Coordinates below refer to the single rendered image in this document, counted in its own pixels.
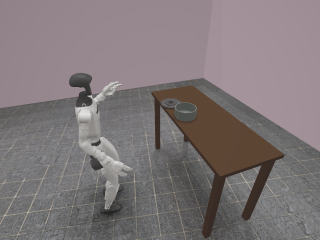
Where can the robot right foot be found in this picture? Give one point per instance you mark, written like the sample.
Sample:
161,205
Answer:
113,208

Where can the lid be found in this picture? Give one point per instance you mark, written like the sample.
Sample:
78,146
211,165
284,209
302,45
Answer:
170,105

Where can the robot right thigh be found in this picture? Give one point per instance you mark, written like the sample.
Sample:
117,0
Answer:
112,178

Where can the right robot forearm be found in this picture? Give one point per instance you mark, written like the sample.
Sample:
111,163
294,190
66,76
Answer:
95,152

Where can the left robot hand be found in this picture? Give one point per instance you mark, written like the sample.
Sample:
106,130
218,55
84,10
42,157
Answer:
110,89

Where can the right robot hand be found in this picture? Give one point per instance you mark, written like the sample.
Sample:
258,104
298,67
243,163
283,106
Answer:
117,166

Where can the pot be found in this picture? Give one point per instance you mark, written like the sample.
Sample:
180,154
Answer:
185,111

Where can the right robot upper arm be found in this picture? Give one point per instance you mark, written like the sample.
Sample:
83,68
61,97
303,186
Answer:
84,121

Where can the left robot forearm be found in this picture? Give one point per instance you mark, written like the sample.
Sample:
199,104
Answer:
99,98

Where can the table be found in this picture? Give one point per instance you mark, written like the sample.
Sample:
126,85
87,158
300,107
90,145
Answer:
226,145

